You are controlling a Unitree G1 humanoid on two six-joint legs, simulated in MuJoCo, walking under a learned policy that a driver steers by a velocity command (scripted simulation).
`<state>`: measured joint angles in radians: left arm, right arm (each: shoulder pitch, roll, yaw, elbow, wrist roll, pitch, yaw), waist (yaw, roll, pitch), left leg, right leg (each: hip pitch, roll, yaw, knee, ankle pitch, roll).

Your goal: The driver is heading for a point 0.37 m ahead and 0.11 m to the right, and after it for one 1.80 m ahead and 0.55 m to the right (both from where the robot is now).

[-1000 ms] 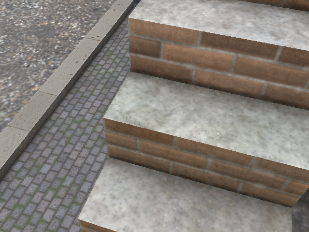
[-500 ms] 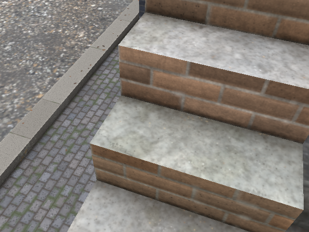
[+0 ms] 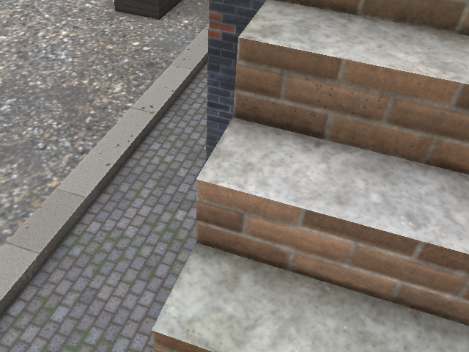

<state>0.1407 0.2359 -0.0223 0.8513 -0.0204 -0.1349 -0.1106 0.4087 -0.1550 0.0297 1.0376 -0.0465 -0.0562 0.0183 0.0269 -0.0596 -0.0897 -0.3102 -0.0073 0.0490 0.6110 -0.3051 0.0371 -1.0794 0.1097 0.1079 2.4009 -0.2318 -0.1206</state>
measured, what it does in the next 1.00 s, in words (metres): climbs: right foot 0.21 m higher, then left foot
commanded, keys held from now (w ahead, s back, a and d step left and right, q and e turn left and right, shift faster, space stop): w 0.46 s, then no key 0.54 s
